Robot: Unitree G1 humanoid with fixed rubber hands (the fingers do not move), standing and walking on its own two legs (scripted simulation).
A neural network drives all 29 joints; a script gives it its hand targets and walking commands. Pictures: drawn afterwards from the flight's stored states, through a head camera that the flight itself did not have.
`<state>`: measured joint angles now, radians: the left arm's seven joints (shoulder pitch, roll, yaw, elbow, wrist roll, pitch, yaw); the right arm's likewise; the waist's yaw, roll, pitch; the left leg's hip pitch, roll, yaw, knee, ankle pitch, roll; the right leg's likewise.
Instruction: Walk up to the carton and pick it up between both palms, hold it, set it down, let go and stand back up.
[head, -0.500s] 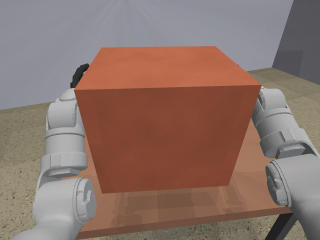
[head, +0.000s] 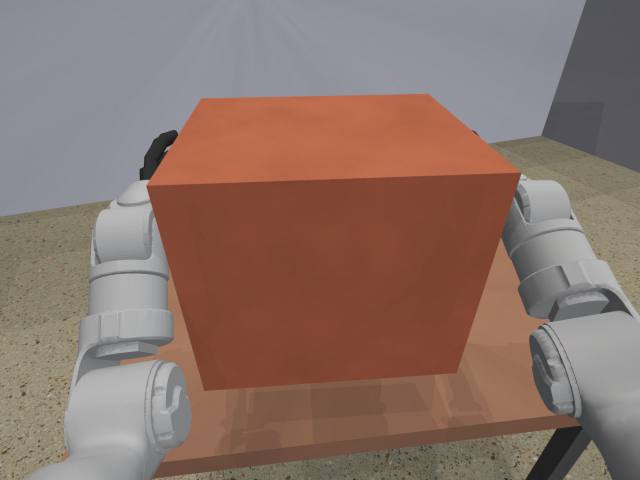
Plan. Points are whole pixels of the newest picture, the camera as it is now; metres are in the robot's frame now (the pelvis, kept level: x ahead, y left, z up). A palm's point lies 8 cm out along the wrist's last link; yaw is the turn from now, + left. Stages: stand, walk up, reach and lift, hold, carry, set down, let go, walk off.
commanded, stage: hold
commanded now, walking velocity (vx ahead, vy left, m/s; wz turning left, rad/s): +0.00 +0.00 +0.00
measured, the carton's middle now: (324, 231) +0.34 +0.00 +0.23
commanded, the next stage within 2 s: set down in 1.64 s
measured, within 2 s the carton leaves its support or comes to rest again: neither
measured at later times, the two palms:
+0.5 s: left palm (158, 192) +0.37 +0.19 +0.27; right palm (477, 182) +0.37 -0.19 +0.28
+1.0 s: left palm (158, 191) +0.37 +0.19 +0.27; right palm (476, 181) +0.37 -0.19 +0.28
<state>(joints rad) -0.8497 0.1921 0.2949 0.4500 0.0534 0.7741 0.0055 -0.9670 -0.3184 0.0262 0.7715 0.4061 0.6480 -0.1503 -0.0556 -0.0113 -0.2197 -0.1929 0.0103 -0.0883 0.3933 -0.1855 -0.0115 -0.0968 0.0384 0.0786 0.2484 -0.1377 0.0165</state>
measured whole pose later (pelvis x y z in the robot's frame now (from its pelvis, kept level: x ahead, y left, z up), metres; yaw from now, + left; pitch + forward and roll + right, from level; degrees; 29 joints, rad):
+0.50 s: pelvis +0.00 +0.00 +0.00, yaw +0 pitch -1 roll -2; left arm -0.87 0.20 0.28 0.47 0.05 0.77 0.01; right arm -0.98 -0.32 0.03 0.79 0.40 0.64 -0.14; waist -0.05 -0.01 -0.22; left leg -0.20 0.01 -0.09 0.39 -0.18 -0.01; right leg -0.10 0.04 0.08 0.25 -0.13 0.02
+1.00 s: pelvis +0.00 +0.00 +0.00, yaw +0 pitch -1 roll -2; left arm -0.87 0.19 0.29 0.48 0.06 0.77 0.01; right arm -0.98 -0.32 0.03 0.80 0.40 0.64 -0.14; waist -0.05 -0.01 -0.23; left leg -0.20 0.01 -0.08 0.39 -0.18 -0.01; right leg -0.10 0.04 0.08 0.25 -0.14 0.02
